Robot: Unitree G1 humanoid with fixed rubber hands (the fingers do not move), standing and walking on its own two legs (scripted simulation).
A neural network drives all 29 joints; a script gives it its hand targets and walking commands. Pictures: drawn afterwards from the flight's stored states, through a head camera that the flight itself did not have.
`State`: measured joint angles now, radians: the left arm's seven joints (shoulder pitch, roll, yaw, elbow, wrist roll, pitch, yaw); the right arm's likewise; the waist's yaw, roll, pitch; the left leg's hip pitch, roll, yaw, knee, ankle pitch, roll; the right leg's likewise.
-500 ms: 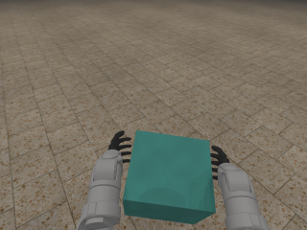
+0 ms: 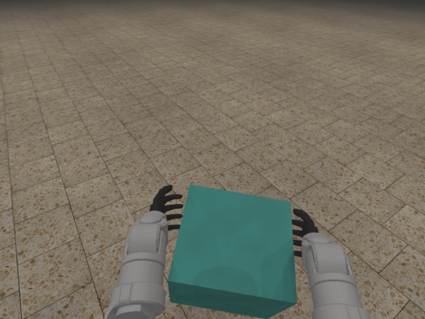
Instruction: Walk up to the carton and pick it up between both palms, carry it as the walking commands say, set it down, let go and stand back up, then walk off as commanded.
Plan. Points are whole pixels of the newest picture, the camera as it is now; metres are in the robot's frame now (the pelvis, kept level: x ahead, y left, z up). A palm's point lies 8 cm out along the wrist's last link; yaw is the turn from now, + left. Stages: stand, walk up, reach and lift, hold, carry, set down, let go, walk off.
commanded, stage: reach and lift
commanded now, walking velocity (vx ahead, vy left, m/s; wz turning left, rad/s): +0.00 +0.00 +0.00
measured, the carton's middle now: (229, 253) +0.30 +0.00 -0.03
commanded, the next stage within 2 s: hold in 0.04 s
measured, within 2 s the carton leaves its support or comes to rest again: neither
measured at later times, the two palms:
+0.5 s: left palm (156, 223) +0.30 +0.15 +0.06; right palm (308, 246) +0.29 -0.15 +0.03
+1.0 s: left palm (157, 222) +0.30 +0.15 +0.06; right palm (310, 244) +0.29 -0.15 +0.04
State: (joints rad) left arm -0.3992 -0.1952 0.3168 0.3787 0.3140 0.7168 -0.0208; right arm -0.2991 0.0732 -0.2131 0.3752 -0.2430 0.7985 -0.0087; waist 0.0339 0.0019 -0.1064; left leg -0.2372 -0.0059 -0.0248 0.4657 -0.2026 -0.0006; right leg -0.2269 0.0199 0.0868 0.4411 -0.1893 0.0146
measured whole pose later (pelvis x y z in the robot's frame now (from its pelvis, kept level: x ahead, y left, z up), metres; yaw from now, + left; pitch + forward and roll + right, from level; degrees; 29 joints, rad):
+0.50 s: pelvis +0.00 +0.00 +0.00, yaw +0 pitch -2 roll +0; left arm -0.37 -0.18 0.30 0.37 0.31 0.72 -0.03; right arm -0.26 0.09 -0.20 0.34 -0.24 0.81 -0.01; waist 0.03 0.00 -0.11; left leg -0.23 -0.01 -0.02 0.47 -0.21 0.00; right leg -0.22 0.02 0.09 0.44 -0.20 0.01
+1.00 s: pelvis +0.00 -0.01 +0.00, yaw +0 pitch -2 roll +0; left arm -0.34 -0.17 0.27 0.29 0.27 0.74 0.00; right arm -0.25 0.09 -0.16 0.26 -0.23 0.84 -0.02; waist 0.03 0.00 -0.09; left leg -0.23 -0.01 -0.03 0.48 -0.22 0.00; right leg -0.27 0.01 0.04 0.67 -0.41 0.01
